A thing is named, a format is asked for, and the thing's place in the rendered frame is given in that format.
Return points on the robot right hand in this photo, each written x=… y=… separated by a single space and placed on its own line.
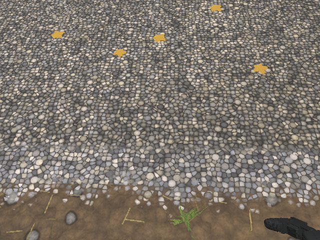
x=293 y=227

